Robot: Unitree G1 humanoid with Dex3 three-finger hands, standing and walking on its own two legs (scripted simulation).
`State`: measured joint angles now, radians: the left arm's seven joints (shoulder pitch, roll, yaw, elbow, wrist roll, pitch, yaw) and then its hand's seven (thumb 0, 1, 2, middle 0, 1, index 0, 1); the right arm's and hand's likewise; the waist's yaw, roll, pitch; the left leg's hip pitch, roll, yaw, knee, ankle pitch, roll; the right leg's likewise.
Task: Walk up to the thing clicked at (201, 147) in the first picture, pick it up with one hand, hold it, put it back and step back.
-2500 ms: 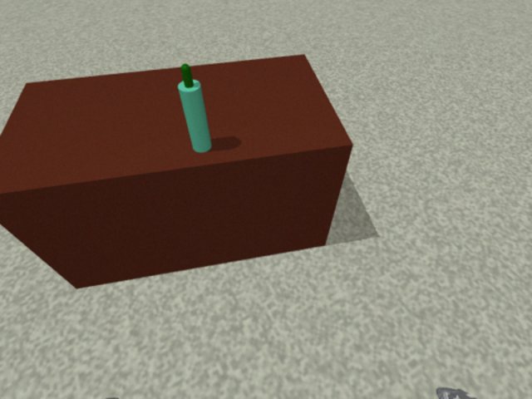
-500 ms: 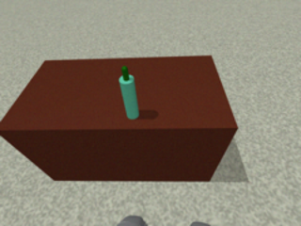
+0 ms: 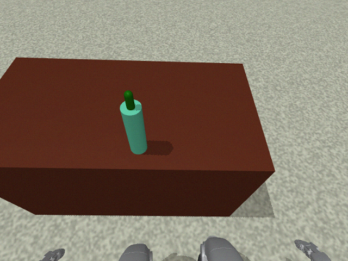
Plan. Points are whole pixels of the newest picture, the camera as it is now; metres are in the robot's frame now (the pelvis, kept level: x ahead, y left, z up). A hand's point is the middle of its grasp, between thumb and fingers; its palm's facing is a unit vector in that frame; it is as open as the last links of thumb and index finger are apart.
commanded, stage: walk up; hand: left
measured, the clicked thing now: (134, 124) +0.46 +0.13 -0.02
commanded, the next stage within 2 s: stand in 1.24 s
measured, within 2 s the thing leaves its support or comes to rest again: neither
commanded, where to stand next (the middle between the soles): +0.06 -0.02 m, yaw -1 degrees
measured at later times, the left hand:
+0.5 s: hand out of the picture +0.12 +0.24 -0.14, palm faces -0.04 -0.94 -0.34, open 7.4 cm
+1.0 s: hand out of the picture +0.09 +0.24 -0.13, palm faces +0.01 -0.94 -0.33, open 7.4 cm
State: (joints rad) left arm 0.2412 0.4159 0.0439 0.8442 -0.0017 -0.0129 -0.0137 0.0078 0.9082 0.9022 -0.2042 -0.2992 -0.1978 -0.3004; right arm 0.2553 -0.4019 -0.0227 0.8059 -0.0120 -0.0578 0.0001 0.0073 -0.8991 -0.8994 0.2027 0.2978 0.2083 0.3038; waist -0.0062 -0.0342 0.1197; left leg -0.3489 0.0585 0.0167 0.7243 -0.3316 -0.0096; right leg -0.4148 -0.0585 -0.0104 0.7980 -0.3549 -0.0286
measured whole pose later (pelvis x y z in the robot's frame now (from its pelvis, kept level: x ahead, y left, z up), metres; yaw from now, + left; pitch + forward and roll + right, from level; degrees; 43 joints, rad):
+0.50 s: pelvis +0.01 -0.01 +0.01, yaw +0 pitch -2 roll +0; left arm 0.08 0.37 0.00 1.05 0.00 -0.01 -0.01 0.01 0.91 0.90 -0.21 -0.30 -0.20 -0.30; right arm 0.13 -0.37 0.00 1.07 0.00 -0.01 0.01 0.01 -0.90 -0.90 0.20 0.30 0.21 0.30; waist -0.01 -0.01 0.09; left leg -0.24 0.03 0.01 0.59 -0.31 -0.02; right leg -0.30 -0.05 -0.02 0.57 -0.23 0.03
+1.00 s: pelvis +0.02 -0.01 +0.03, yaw +0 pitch -2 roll +0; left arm 0.08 0.35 0.01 1.18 0.01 -0.01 -0.02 0.01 0.91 0.90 -0.20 -0.30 -0.20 -0.30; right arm 0.05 -0.36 0.00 1.16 0.00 -0.01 0.02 0.01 -0.90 -0.90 0.20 0.30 0.20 0.30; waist 0.02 0.00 0.05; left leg -0.12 0.03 0.01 0.35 -0.19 -0.02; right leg -0.17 -0.05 -0.03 0.33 -0.12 0.03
